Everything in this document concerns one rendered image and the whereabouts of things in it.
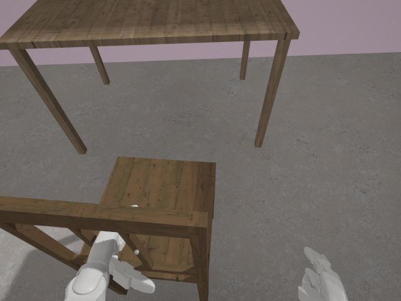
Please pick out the table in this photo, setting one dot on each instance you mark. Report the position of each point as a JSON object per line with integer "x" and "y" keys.
{"x": 92, "y": 23}

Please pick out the left robot forearm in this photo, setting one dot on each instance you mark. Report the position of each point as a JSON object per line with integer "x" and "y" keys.
{"x": 90, "y": 283}

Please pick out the robot left hand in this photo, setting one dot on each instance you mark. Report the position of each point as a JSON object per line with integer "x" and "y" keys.
{"x": 105, "y": 246}

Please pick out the robot right hand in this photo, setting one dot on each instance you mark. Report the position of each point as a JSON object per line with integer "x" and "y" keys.
{"x": 328, "y": 285}

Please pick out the chair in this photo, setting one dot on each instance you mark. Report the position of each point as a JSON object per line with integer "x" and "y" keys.
{"x": 171, "y": 227}

